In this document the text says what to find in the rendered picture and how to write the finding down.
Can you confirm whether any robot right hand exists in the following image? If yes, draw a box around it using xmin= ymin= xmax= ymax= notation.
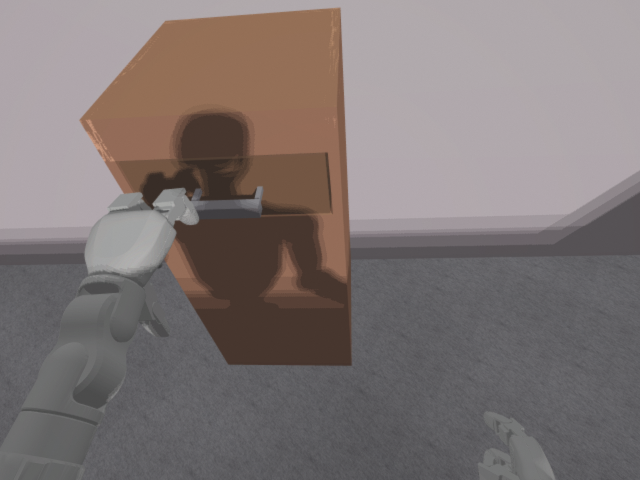
xmin=478 ymin=411 xmax=556 ymax=480

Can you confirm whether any cabinet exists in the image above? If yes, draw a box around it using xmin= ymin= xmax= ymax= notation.
xmin=79 ymin=8 xmax=352 ymax=366

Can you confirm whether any handle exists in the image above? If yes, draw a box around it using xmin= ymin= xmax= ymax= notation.
xmin=191 ymin=186 xmax=264 ymax=219

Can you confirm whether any drawer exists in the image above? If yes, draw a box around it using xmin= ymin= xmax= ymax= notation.
xmin=119 ymin=152 xmax=331 ymax=215

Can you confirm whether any left robot forearm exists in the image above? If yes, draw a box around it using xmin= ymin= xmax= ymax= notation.
xmin=0 ymin=274 xmax=146 ymax=480

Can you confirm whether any robot left hand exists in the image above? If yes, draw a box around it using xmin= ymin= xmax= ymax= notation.
xmin=85 ymin=188 xmax=199 ymax=337

